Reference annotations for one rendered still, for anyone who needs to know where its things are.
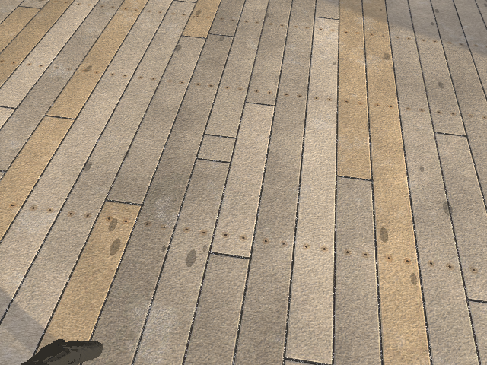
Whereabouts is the left robot hand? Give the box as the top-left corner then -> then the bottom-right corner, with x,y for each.
21,339 -> 103,365

